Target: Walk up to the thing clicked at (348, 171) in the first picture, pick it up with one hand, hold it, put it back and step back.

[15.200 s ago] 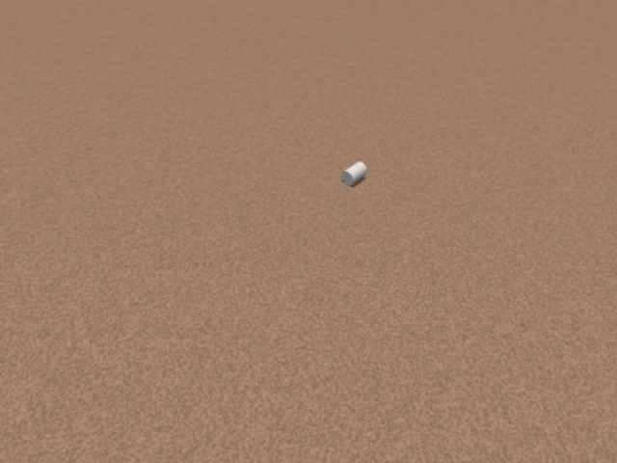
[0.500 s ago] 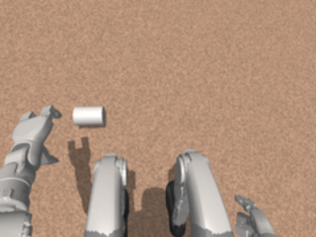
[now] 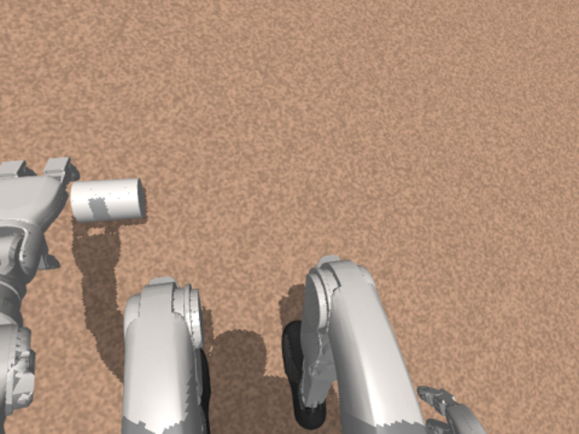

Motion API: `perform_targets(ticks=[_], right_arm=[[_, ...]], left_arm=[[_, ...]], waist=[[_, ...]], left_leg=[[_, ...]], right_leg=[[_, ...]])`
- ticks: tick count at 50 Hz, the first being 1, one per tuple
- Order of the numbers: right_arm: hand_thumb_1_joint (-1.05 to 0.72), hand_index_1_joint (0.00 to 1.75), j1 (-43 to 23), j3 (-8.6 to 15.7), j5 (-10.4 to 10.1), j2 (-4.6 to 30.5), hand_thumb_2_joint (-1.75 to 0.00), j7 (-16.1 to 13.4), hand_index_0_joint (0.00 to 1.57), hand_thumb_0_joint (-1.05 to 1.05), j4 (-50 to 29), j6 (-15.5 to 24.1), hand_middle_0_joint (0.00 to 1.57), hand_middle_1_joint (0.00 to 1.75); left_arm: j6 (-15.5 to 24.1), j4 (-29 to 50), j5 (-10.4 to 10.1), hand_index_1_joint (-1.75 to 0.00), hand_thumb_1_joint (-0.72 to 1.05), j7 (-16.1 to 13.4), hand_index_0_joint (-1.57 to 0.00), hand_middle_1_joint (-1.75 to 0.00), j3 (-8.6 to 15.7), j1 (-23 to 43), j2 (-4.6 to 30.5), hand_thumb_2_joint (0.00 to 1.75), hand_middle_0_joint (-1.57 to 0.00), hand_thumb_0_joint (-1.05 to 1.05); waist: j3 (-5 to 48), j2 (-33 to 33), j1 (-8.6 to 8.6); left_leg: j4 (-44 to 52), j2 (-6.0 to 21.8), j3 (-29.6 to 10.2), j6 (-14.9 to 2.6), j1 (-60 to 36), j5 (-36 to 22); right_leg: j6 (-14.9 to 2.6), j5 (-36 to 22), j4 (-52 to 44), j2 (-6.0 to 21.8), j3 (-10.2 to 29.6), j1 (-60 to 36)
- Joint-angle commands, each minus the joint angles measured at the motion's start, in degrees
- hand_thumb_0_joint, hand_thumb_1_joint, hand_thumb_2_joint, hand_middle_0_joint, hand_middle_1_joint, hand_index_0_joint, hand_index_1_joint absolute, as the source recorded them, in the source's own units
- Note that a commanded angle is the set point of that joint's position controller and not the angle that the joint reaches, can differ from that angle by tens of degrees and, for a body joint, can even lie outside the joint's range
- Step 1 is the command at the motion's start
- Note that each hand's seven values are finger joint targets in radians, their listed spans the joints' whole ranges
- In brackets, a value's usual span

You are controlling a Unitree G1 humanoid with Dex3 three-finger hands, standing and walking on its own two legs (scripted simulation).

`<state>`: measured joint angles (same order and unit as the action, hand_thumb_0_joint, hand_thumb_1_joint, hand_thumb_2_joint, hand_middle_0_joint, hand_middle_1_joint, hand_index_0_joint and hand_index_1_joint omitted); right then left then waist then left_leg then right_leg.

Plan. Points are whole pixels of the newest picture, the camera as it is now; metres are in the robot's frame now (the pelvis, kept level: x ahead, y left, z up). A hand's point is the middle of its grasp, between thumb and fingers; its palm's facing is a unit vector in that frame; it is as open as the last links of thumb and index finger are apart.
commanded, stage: rise first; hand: left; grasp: from above
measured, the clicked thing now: (110, 200) +0.51 +0.26 -0.33
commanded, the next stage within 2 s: none
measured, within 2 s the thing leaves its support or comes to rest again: neither
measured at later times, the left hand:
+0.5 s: hand (62, 215) +0.44 +0.29 -0.20, palm faces -0.46 -0.06 -0.88, open 13.9 cm
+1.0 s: hand (69, 212) +0.45 +0.29 -0.22, palm faces -0.47 -0.05 -0.88, open 14.1 cm
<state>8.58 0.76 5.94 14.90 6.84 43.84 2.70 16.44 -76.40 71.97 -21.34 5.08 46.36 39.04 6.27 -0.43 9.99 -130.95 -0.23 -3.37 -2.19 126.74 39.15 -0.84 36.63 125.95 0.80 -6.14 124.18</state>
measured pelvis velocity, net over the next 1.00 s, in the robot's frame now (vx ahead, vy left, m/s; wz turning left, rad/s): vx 0.01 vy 0.00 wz -0.04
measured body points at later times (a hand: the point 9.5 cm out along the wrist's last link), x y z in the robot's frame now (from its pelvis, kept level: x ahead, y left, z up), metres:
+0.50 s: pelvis +0.01 +0.00 -0.02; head +0.25 +0.06 +0.35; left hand +0.46 +0.29 -0.15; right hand +0.07 -0.28 -0.13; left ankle +0.08 +0.11 -0.33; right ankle +0.11 -0.11 -0.33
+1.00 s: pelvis +0.01 +0.00 -0.03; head +0.26 +0.07 +0.34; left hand +0.47 +0.29 -0.17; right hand +0.06 -0.28 -0.14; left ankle +0.08 +0.11 -0.33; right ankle +0.11 -0.11 -0.33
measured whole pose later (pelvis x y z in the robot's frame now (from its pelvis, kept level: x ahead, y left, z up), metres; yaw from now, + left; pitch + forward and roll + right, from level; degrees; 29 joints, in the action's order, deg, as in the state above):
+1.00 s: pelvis +0.01 +0.00 -0.03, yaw -2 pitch +35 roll -8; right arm 8.0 -3.2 7.6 15.6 7.9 42.5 3.3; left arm 15.0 -82.0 73.0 -24.4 4.7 52.2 42.6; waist 2.7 -1.5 12.6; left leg -137.4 0.3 -4.8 -2.1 131.6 41.1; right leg -1.1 37.5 131.2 0.2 -7.7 129.0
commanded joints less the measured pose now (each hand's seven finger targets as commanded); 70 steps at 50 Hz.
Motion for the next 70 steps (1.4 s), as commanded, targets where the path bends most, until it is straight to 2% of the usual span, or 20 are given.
perform_targets(ticks=[1, 4, 5, 8, 10, 16, 18, 20, 21, 22, 27, 36, 47, 49, 52, 53, 60, 64, 68, 70], right_arm=[[-0.90, 0.30, 9.55, 4.26, 0.79, 13.61, -0.90, -0.48, 0.20, 0.00, -1.77, 0.62, 0.20, 0.30], [-0.91, 0.30, 9.98, 3.65, 0.93, 13.32, -0.90, -0.34, 0.20, 0.00, -1.79, 0.71, 0.20, 0.30], [-0.91, 0.30, 11.20, 3.78, 1.16, 13.76, -0.90, -0.38, 0.20, 0.00, -0.95, 0.59, 0.20, 0.30], [-0.91, 0.30, 10.97, 3.51, 1.56, 13.23, -0.90, -0.17, 0.20, 0.00, -1.22, 0.78, 0.20, 0.30], [-0.91, 0.30, 11.33, 3.47, 1.53, 14.04, -0.90, -0.35, 0.20, 0.00, -0.61, 0.77, 0.20, 0.30], [-0.91, 0.30, 11.67, 2.75, 1.88, 14.18, -0.90, 0.09, 0.20, 0.00, -1.33, 0.87, 0.20, 0.30], [-0.91, 0.30, 10.69, 2.45, 1.66, 13.76, -0.90, 0.13, 0.20, 0.00, -1.60, 0.86, 0.20, 0.30], [-0.91, 0.30, 11.69, 2.47, 1.76, 14.37, -0.90, 0.09, 0.20, 0.00, -1.46, 0.86, 0.20, 0.30], [-0.91, 0.30, 10.95, 2.20, 1.72, 13.95, -0.90, 0.07, 0.20, 0.00, -1.78, 0.91, 0.20, 0.30], [-0.91, 0.30, 11.40, 2.20, 1.79, 14.09, -0.90, 0.15, 0.20, 0.00, -1.70, 0.90, 0.20, 0.30], [-0.91, 0.30, 11.04, 1.73, 1.54, 14.40, -0.90, 0.04, 0.20, 0.00, -1.98, 0.85, 0.20, 0.30], [-0.91, 0.30, 12.14, 1.32, 1.59, 14.87, -0.90, 0.33, 0.20, 0.00, -1.75, 0.88, 0.20, 0.30], [-0.91, 0.30, 11.56, 0.42, 1.83, 14.93, -0.90, 0.33, 0.20, 0.00, -1.70, 1.12, 0.20, 0.30], [-0.91, 0.30, 11.67, 0.30, 1.78, 14.91, -0.90, 0.30, 0.20, 0.00, -1.92, 1.13, 0.20, 0.30], [-0.91, 0.30, 11.76, 0.23, 1.78, 15.29, -0.90, 0.31, 0.20, 0.00, -1.78, 1.24, 0.20, 0.30], [-0.91, 0.30, 12.06, 0.25, 1.80, 15.44, -0.90, 0.36, 0.20, 0.00, -1.82, 1.31, 0.20, 0.30], [-0.91, 0.30, 12.27, -0.39, 1.94, 15.74, -0.90, 0.61, 0.20, 0.00, -2.17, 1.32, 0.20, 0.30], [-0.91, 0.30, 11.93, -0.79, 1.77, 15.58, -0.90, 0.61, 0.20, 0.00, -2.22, 1.29, 0.20, 0.30], [-0.91, 0.30, 12.40, -1.00, 1.96, 15.89, -0.90, 0.70, 0.20, 0.00, -2.25, 1.36, 0.20, 0.30], [-0.91, 0.30, 12.67, -1.32, 1.91, 16.37, -0.90, 0.67, 0.20, 0.00, -2.44, 1.31, 0.20, 0.30]], left_arm=[[0.78, 7.02, 0.60, -0.92, -0.46, -2.95, -0.13, -0.92, 1.94, 18.25, 14.85, 0.95, -0.13, 0.00], [0.96, 6.58, 1.17, -0.94, -0.47, -3.79, -0.13, -0.95, 2.13, 19.31, 15.49, 0.95, -0.12, 0.00], [0.76, 5.51, 1.18, -0.94, -0.47, -4.30, -0.13, -0.95, 4.40, 18.50, 18.20, 0.95, -0.12, 0.00], [0.45, 4.35, 1.47, -0.94, -0.46, -4.44, -0.13, -0.95, 1.45, 19.56, 13.98, 0.94, -0.13, 0.00], [0.30, 4.39, 1.33, -0.94, -0.48, -4.79, -0.12, -0.95, 3.17, 20.69, 17.03, 0.96, -0.12, 0.00], [-0.38, 4.47, 0.97, -0.98, -0.50, -4.97, -0.10, -0.99, 3.27, 20.99, 17.52, 0.97, -0.09, 0.00], [-1.07, 2.85, 0.46, -0.96, -0.49, -4.77, -0.11, -0.97, 2.49, 18.99, 15.86, 0.97, -0.10, 0.00], [-0.66, 4.28, 0.90, -0.98, -0.52, -4.72, -0.09, -0.99, 3.25, 21.39, 18.37, 0.98, -0.09, 0.00], [-1.02, 2.30, 0.73, -0.98, -0.51, -4.68, -0.09, -0.99, 2.35, 19.37, 16.54, 0.98, -0.08, 0.00], [-0.93, 3.56, 0.49, -0.98, -0.51, -4.64, -0.10, -0.98, 2.30, 20.31, 16.62, 0.98, -0.09, 0.00], [-1.14, 3.21, 0.24, -0.99, -0.52, -4.57, -0.09, -1.00, 2.54, 20.16, 17.57, 0.99, -0.08, 0.00], [-1.26, 4.35, -0.21, -0.99, -0.54, -4.64, -0.08, -1.00, 2.79, 20.85, 17.84, 1.00, -0.07, 0.00], [-1.36, 1.82, 0.29, -1.01, -0.56, -4.94, -0.06, -1.01, 0.96, 21.90, 16.87, 1.02, -0.06, 0.00], [-1.33, 1.90, 0.25, -0.99, -0.61, -5.15, -0.04, -0.95, 1.37, 22.22, 17.43, 1.10, -0.08, 0.00], [-1.76, 2.51, 0.58, -1.00, -0.56, -5.37, -0.06, -0.99, 2.00, 22.73, 18.48, 1.03, -0.07, 0.00], [-1.80, 2.42, 0.52, -1.00, -0.57, -5.31, -0.06, -0.99, 1.68, 22.96, 18.04, 1.03, -0.07, 0.00], [-2.28, 1.22, 0.63, -1.00, -0.57, -4.64, -0.06, -0.99, 1.45, 24.76, 19.16, 1.04, -0.07, 0.00], [-2.22, 1.41, 0.33, -1.01, -0.57, -4.07, -0.06, -1.00, 1.32, 24.55, 19.73, 1.04, -0.07, 0.00], [-2.07, -0.26, 0.43, -1.01, -0.57, -3.84, -0.06, -1.00, 1.17, 24.86, 19.67, 1.03, -0.07, 0.00], [-1.68, 1.28, 0.54, -1.00, -0.57, -3.87, -0.06, -0.98, 1.97, 26.66, 21.76, 1.04, -0.08, 0.00]], waist=[[34.59, 13.51, -0.07], [37.09, 14.13, -0.04], [37.21, 13.04, -0.05], [36.80, 13.82, 1.00], [36.94, 13.77, 1.04], [37.30, 14.73, 1.42], [35.95, 14.40, 0.79], [36.71, 15.36, 1.36], [35.49, 14.23, 1.07], [35.34, 13.92, 1.82], [35.94, 14.74, 0.99], [36.27, 15.64, 2.23], [34.50, 14.64, 3.09], [34.35, 14.65, 3.19], [35.62, 16.38, 2.59], [35.50, 17.37, 3.54], [34.46, 16.64, 4.43], [34.73, 17.52, 3.71], [32.74, 17.19, 4.79], [34.05, 18.20, 4.89]], left_leg=[[15.37, -1.28, 0.28, 0.29, -28.12, -5.63], [13.82, -1.61, 1.12, 0.11, -27.85, -7.54], [13.13, -1.42, 1.09, -0.03, -27.55, -8.92], [12.30, -1.29, 1.06, 0.08, -28.48, -10.18], [11.64, -1.21, 0.84, -0.09, -27.41, -10.11], [11.10, -1.14, 0.67, 0.04, -26.65, -10.77], [11.44, -1.07, 0.45, 0.08, -27.08, -9.82], [10.73, -1.06, 0.54, 0.05, -26.07, -10.44], [10.70, -1.02, 0.62, -0.10, -25.27, -8.94], [10.51, -1.01, 0.49, -0.11, -25.30, -9.45], [10.52, -1.01, 0.57, -0.05, -25.19, -8.67], [9.73, -0.88, 0.21, 0.18, -25.53, -11.37], [8.44, -0.97, 0.45, -0.06, -23.33, -9.08], [8.13, -1.03, 0.63, -0.11, -22.70, -9.19], [8.46, -0.79, 0.10, 0.32, -24.79, -10.49], [8.27, -0.76, -0.15, 0.45, -25.74, -11.47], [7.69, -0.84, 0.00, 0.12, -23.50, -10.22], [7.75, -0.84, 0.04, 0.26, -23.47, -10.47], [7.90, -0.73, -0.52, 0.37, -23.19, -9.15], [7.67, -0.70, -0.94, 0.47, -23.60, -10.04]], right_leg=[[-1.86, -4.97, -11.59, -1.97, -0.71, -13.99], [-1.69, -6.77, -11.07, -2.31, -0.63, -15.84], [-1.49, -8.22, -10.88, -2.18, -0.68, -16.91], [-1.59, -9.12, -10.26, -2.28, -0.81, -14.93], [-1.50, -9.46, -9.78, -2.46, -1.04, -14.95], [-1.48, -10.24, -8.65, -2.47, -1.32, -15.85], [-1.60, -9.07, -8.72, -2.40, -1.20, -14.29], [-1.61, -10.20, -8.21, -2.56, -1.39, -15.43], [-1.58, -8.83, -8.57, -2.54, -1.29, -14.91], [-1.50, -9.49, -8.64, -2.53, -1.46, -15.12], [-1.68, -8.68, -8.29, -2.79, -1.41, -14.87], [-1.52, -11.26, -7.44, -2.81, -1.79, -15.47], [-1.54, -9.69, -7.42, -3.11, -1.99, -14.51], [-1.43, -9.78, -7.45, -3.06, -1.85, -14.91], [-1.59, -10.53, -6.33, -2.89, -2.16, -13.81], [-1.49, -11.25, -6.08, -2.79, -2.32, -13.27], [-1.46, -10.80, -6.54, -2.88, -2.32, -13.99], [-1.56, -10.86, -6.18, -2.97, -2.33, -14.22], [-1.63, -9.78, -5.85, -2.95, -2.73, -12.64], [-1.56, -10.50, -5.39, -2.81, -2.98, -12.81]])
